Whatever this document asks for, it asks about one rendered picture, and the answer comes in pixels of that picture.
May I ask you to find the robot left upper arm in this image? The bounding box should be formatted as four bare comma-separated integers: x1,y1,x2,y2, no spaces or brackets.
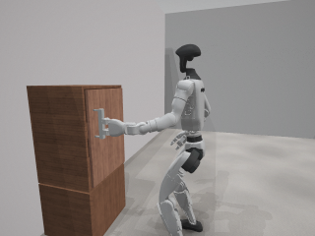
165,80,194,127

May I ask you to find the robot right upper arm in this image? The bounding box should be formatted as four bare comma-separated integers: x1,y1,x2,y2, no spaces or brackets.
204,94,211,117

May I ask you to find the robot right hand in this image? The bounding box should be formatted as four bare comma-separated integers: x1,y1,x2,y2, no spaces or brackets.
170,131,187,150

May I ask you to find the handle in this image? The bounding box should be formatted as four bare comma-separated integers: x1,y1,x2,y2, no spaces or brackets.
93,108,105,140

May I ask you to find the cupboard door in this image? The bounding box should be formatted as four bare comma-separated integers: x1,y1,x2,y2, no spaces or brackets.
85,88,125,188

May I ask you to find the left robot forearm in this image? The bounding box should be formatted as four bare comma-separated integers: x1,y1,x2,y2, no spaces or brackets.
123,113,176,136

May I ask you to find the robot right thigh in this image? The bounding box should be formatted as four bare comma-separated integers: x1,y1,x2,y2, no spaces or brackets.
175,146,187,193

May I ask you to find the robot left hand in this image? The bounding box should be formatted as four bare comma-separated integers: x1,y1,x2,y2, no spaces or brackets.
101,117,137,137

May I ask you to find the robot left shin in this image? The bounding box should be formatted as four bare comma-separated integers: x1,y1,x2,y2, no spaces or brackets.
157,200,183,236

